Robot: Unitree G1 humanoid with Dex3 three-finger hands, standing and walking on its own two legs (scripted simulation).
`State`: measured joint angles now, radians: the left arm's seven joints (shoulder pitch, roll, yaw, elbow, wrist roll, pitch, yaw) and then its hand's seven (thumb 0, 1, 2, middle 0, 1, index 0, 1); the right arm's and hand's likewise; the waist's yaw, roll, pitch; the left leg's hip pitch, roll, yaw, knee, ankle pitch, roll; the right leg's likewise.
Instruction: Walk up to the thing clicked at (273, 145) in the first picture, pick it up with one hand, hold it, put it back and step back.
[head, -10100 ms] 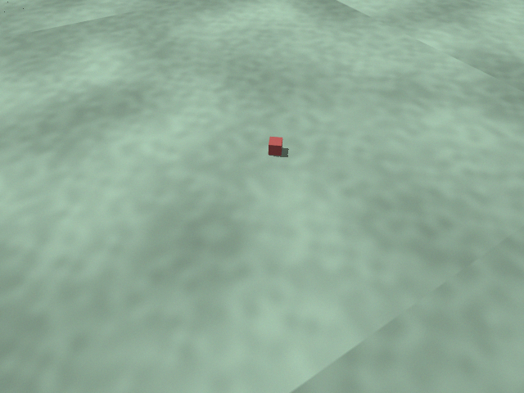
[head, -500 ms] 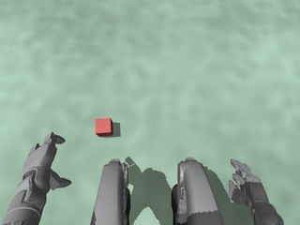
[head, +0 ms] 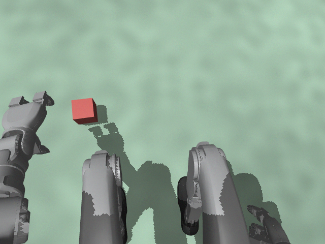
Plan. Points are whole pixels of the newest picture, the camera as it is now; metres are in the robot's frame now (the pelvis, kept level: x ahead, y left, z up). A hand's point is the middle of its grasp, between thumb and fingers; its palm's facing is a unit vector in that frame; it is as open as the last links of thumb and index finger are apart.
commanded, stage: rise first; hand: left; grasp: from above
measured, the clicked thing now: (85, 111) +0.51 +0.25 -0.37
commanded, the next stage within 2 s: approach in 1.10 s
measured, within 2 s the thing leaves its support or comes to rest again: neither
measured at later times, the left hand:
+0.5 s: hand (49, 120) +0.43 +0.31 -0.20, palm faces -0.46 -0.04 -0.89, open 14.0 cm
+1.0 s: hand (57, 117) +0.45 +0.30 -0.23, palm faces -0.46 -0.09 -0.88, open 14.2 cm
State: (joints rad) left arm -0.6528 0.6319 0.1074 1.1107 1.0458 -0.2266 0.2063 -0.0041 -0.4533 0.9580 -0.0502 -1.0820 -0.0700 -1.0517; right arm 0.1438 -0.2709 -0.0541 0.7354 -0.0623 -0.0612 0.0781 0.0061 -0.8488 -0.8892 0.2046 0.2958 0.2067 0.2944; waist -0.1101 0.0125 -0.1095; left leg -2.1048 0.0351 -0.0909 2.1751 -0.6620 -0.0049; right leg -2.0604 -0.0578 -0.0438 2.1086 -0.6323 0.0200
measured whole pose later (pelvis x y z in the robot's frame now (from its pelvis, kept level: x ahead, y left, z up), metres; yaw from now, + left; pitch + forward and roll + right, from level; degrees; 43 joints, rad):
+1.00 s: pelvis +0.01 +0.01 -0.05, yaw -2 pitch +36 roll -7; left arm -0.89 0.68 0.15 1.42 1.22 -0.15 0.42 0.00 -0.52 0.96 -0.08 -1.02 -0.09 -1.00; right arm 0.15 -0.27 -0.01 0.77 -0.14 -0.07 0.15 0.00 -0.92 -0.90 0.20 0.30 0.21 0.29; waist -0.20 0.00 -0.06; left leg -2.28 0.03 -0.11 2.35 -0.71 0.01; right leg -2.22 -0.05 -0.04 2.26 -0.67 0.04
